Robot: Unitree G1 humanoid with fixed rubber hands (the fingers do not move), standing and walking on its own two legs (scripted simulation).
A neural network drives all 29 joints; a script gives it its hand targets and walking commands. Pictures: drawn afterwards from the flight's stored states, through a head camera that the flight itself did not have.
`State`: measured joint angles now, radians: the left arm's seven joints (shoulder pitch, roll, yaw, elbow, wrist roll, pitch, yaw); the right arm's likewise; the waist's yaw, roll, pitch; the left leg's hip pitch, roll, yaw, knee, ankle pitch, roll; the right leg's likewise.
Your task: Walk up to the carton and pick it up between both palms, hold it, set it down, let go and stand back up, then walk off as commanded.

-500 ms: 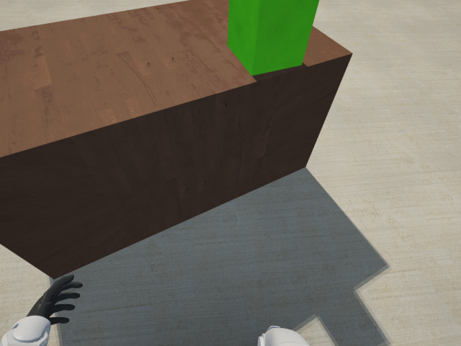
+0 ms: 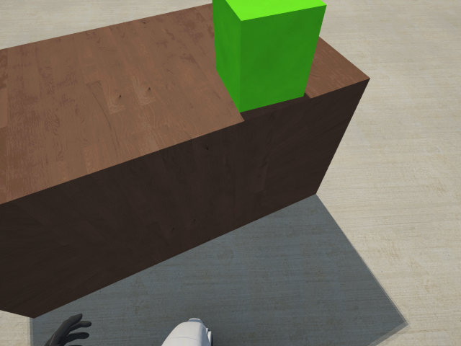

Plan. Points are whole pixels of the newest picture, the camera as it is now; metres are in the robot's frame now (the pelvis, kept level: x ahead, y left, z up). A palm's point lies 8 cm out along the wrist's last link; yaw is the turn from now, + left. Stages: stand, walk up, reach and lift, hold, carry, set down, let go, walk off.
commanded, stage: walk up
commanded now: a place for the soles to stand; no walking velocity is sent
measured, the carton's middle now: (261, 43) +0.81 -0.04 +0.06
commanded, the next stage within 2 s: none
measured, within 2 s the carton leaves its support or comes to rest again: neither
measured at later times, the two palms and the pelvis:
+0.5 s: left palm (138, 243) +0.30 +0.21 -0.07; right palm out of the picture +0.25 -0.45 -0.10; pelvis +0.18 -0.11 +0.00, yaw +4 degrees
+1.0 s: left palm (163, 210) +0.38 +0.19 -0.10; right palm out of the picture +0.39 -0.47 -0.07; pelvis +0.32 -0.13 -0.01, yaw +8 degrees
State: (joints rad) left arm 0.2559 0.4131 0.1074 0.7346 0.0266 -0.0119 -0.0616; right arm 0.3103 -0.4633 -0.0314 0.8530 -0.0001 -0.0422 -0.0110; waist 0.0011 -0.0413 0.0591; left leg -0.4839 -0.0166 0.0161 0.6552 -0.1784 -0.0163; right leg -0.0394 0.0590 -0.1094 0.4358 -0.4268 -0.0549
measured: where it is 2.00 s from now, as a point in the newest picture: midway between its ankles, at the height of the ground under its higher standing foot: (285, 290)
